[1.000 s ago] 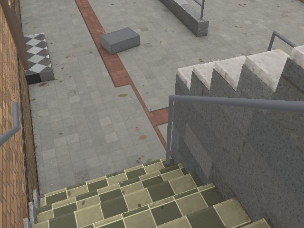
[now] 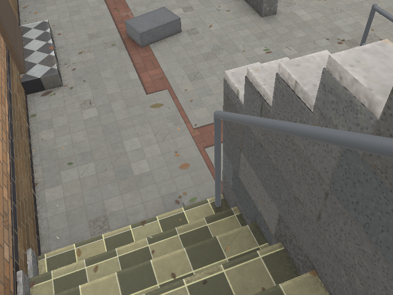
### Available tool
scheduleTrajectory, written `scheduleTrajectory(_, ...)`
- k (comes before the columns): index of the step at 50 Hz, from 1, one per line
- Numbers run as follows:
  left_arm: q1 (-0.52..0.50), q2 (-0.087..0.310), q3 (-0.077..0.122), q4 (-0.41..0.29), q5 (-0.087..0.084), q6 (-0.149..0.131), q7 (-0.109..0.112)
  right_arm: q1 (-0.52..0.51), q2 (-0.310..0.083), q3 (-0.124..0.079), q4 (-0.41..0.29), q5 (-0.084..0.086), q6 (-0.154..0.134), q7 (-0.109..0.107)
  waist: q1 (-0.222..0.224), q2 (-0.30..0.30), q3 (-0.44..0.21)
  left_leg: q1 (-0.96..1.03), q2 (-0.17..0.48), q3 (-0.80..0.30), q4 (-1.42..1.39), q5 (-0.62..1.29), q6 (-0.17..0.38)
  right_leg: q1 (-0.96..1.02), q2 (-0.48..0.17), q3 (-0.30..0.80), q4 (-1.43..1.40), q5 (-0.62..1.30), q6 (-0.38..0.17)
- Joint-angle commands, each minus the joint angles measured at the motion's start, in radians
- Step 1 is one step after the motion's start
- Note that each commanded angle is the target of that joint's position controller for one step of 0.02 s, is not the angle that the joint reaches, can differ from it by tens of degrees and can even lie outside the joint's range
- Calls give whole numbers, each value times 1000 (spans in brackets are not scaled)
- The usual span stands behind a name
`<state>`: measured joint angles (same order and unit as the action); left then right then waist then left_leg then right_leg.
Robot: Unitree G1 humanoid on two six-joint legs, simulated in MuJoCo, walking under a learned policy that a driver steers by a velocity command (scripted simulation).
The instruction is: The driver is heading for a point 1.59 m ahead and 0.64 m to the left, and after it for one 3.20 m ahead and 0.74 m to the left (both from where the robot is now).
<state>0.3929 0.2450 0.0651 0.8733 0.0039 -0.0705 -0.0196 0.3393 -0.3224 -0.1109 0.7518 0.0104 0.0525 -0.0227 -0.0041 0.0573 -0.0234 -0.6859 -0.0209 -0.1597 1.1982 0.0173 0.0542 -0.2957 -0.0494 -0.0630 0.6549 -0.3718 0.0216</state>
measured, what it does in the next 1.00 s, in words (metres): goes down, turning left: left foot 0.19 m lower, then right foot 0.19 m lower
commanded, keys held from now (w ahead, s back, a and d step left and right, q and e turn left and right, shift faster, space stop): w+q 0.90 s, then w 0.10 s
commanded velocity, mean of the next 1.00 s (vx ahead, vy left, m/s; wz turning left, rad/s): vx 0.50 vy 0.00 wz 0.57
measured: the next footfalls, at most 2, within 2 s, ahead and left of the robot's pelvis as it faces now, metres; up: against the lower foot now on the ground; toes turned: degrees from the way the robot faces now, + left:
left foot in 0.24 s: +0.17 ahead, +0.15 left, -0.19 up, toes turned +8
right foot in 0.76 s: +0.47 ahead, +0.05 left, -0.38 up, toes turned +35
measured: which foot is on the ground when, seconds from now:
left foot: up 0.00-0.22, down 0.24-0.76, up 0.78-1.00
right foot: down 0.00-0.26, up 0.28-0.74, down 0.76-1.00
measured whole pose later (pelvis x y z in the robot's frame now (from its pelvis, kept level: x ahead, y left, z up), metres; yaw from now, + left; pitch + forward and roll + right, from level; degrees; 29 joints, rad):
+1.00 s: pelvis +0.42 +0.12 -0.39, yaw +37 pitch -1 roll -1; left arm 0.59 0.15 0.00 1.00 0.04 -0.05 0.00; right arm 0.29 -0.20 -0.04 0.78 0.03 0.04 -0.05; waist 0.03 0.04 -0.02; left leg -0.97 -0.01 -0.18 1.51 -0.04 0.03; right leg -0.25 0.05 -0.06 0.70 -0.44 -0.05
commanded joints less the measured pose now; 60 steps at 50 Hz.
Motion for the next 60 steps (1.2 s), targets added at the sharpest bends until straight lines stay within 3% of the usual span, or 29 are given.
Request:
scheduleTrajectory(1,-60,51,-12,-54,14,-22,44,-8,15,7,-68,-7,-19,36,-35,-173,62,3,11,-43,-243,379,-8,-162,-164,111,-26,-73,-103)
scheduleTrajectory(7,63,114,-11,-42,3,-14,84,-191,36,34,-116,24,-37,67,81,-165,81,142,15,91,-465,476,-51,-201,-240,101,198,-208,-102)
scheduleTrajectory(10,-5,112,-3,-52,-1,7,77,-64,-9,5,-61,30,-36,56,20,-216,99,296,13,179,-484,319,-14,-251,-272,88,399,-19,-76)
scheduleTrajectory(12,9,99,2,10,-20,29,78,161,-19,-19,45,21,-56,54,-80,-115,40,590,38,191,-852,318,61,-183,-236,7,714,222,-40)
scheduleTrajectory(13,23,135,18,12,-20,19,82,317,-90,-40,96,-10,-65,59,-172,79,-16,872,73,85,-835,506,150,-376,-122,-49,1236,109,-10)
scheduleTrajectory(14,141,58,1,-38,13,-15,60,309,-189,-28,103,-11,-78,81,-57,397,-83,1086,169,-68,-478,855,216,-779,-23,10,1588,-476,21)
scheduleTrajectory(16,51,148,11,-91,-30,-34,54,286,-133,-10,66,20,-45,86,-84,183,-198,1007,224,-220,-542,543,234,-912,-50,110,1543,-324,-5)
scheduleTrajectory(17,-67,63,-11,-171,-76,-28,72,249,-198,-32,105,22,-39,80,-52,80,-196,910,348,-538,-713,-87,336,-1007,-49,133,1461,-243,-12)
scheduleTrajectory(18,-219,77,-8,-204,-66,-4,96,114,-86,4,55,28,-47,78,-21,-93,-26,738,330,-624,-790,-307,291,-1047,-72,147,1355,-159,-19)
scheduleTrajectory(19,-189,47,-12,-198,-74,5,95,72,-22,39,58,0,-70,65,31,-37,11,607,337,-608,-739,-321,260,-1028,-97,241,1104,67,-38)
scheduleTrajectory(22,-141,59,5,-196,49,12,95,-84,-17,45,-3,-23,-92,-9,99,-17,47,244,133,-323,-661,129,176,-663,-60,190,650,383,42)
scheduleTrajectory(24,-34,52,8,-153,37,9,69,-14,-23,45,35,-29,-84,-29,114,28,-62,273,108,-284,-584,346,184,-524,-19,167,675,540,49)
scheduleTrajectory(27,-302,73,5,-240,29,-9,40,125,54,65,77,38,-90,-69,22,-77,55,276,-9,-217,-503,-142,135,-502,26,198,114,907,6)
scheduleTrajectory(30,-321,-1,-2,-282,33,2,25,92,44,62,83,29,-78,-73,7,4,62,81,-63,-218,-459,-297,142,-159,90,161,-7,1001,19)
scheduleTrajectory(32,-171,53,14,-246,27,3,15,67,54,61,68,22,-79,-55,57,69,49,108,-64,-293,-311,-328,180,-153,72,217,137,943,-9)
scheduleTrajectory(35,-299,29,4,-316,0,-12,7,158,79,66,63,30,-49,-67,-68,18,115,417,-91,-368,-178,-187,180,-223,19,248,-341,721,-17)
scheduleTrajectory(36,-124,52,28,-261,-10,-16,-12,95,61,61,82,13,-43,-65,30,78,61,264,-101,-431,-51,-118,198,5,35,209,-155,762,-25)
scheduleTrajectory(38,270,77,51,-92,-13,-21,-10,60,111,80,97,39,-49,-39,148,-55,20,122,-170,-247,420,-357,117,361,-125,249,-429,936,-85)
scheduleTrajectory(39,407,34,25,-54,13,-19,-20,184,198,86,127,30,-60,3,132,-324,-95,-325,-314,-170,878,-973,72,791,-222,280,40,1273,-165)
scheduleTrajectory(40,384,53,16,-43,-19,-15,-36,308,154,85,109,55,-74,17,72,-450,-157,-501,-247,-203,1024,-960,40,875,-281,410,118,1307,-207)
scheduleTrajectory(41,378,80,23,-42,-27,-2,-46,269,82,70,100,67,-78,20,90,-415,-153,-563,-202,-165,1067,-897,16,810,-322,457,48,1110,-253)
scheduleTrajectory(42,300,111,26,-47,-8,-6,-54,154,17,55,50,69,-66,7,67,-194,-118,-553,-85,-76,979,-722,12,614,-359,510,-87,542,-306)
scheduleTrajectory(43,206,160,38,-26,1,12,-45,31,31,56,-3,87,-34,-17,32,-134,4,-551,-27,-20,906,-601,1,339,-388,675,-257,16,-354)
scheduleTrajectory(44,134,87,2,-16,16,22,-34,-65,43,63,-30,83,-4,-31,13,-29,153,-538,7,-25,881,-522,4,87,-369,679,-354,-243,-323)
scheduleTrajectory(46,34,-12,-48,-2,18,-1,-5,-31,57,58,-19,35,2,-51,-48,-79,245,-441,31,-78,666,-223,10,-192,-224,515,-298,-168,-182)
scheduleTrajectory(49,51,21,-55,27,45,-12,42,-25,92,54,-39,-5,-32,-28,-52,-174,160,-164,33,-40,133,117,-46,-282,-127,298,-284,303,-195)
scheduleTrajectory(53,231,35,-45,120,-15,-4,58,-100,97,52,-47,11,-53,19,9,-129,78,-324,61,-104,-21,257,-1,103,-165,342,-98,344,-201)
scheduleTrajectory(56,372,21,-43,151,0,-7,64,-320,71,42,-111,13,-76,54,119,-164,141,-534,86,-108,-300,287,8,329,-183,418,-51,136,-194)
scheduleTrajectory(60,214,13,-52,81,-7,22,82,-323,109,61,-101,-21,-85,101,100,-104,181,-23,78,81,-529,586,-28,-101,-99,273,-1,-16,-196)
Keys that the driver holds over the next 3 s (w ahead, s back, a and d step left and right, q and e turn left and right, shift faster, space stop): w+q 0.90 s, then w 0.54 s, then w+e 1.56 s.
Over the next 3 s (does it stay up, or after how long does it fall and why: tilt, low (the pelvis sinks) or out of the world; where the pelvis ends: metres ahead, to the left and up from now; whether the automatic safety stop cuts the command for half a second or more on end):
stays up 1.28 0.64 -1.11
